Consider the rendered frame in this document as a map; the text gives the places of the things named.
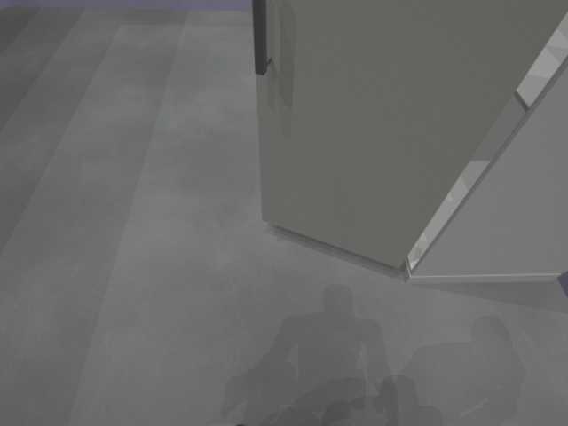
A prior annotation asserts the handle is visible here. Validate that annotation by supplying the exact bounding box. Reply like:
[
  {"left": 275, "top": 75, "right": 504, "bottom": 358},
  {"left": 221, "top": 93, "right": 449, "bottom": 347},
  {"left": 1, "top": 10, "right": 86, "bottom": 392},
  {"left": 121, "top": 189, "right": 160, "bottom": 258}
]
[{"left": 252, "top": 0, "right": 272, "bottom": 75}]

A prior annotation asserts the fridge door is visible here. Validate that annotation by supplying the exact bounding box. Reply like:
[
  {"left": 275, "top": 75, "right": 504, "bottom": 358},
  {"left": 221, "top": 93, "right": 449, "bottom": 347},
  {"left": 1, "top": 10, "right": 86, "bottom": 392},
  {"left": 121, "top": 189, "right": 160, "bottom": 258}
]
[{"left": 256, "top": 0, "right": 568, "bottom": 268}]

